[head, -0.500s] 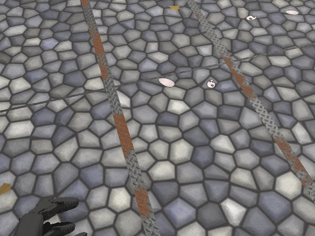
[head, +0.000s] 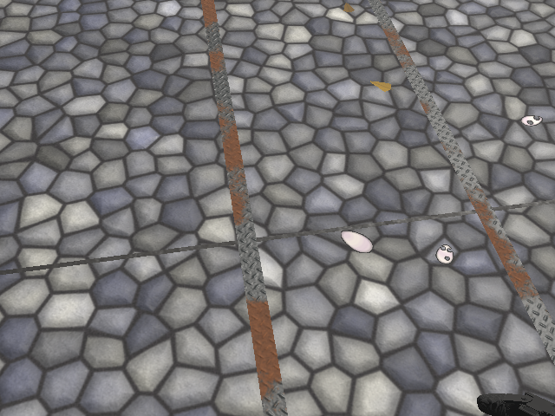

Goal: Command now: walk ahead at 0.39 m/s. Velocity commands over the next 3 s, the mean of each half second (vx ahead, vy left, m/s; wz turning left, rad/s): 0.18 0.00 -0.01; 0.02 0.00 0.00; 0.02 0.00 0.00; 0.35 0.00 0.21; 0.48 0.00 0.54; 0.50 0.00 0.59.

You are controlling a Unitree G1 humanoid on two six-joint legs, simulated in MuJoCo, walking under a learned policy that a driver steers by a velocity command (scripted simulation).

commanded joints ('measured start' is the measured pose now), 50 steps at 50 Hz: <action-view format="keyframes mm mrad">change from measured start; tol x16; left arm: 1 112 45 -11 -67 8 -37 2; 24 -261 38 3 -94 17 43 19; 50 -307 39 3 150 14 49 29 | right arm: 1 370 -252 -78 20 -9 1 -11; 10 84 -118 -33 39 -17 -5 -26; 50 172 -84 -9 284 -5 93 -77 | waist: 1 -150 261 -463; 5 -64 52 -131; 19 -41 70 -91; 23 -119 -147 -139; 50 -70 -6 -27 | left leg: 1 887 388 -750 -196 175 293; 6 359 228 -226 -243 532 171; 11 283 177 -74 -286 623 171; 23 255 2 -25 -162 -205 -36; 33 327 28 -38 -126 29 -40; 50 304 31 -34 -183 -98 -46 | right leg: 1 -589 97 142 759 -151 18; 18 -306 -60 56 36 321 26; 22 -46 -184 182 -71 768 -95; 24 -138 -117 144 -80 523 -73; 32 -118 -78 100 -28 693 -54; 50 -125 -40 68 -79 492 -36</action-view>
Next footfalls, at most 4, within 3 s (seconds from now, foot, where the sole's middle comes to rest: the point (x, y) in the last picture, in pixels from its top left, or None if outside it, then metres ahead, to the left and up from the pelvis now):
0.40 right None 0.25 -0.13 -0.76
2.22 left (253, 350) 0.60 0.11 -0.76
2.70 right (285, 237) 0.95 0.05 -0.76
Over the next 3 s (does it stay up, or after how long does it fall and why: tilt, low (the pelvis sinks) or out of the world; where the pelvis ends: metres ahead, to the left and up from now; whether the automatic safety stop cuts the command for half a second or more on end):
stays up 0.87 0.14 0.03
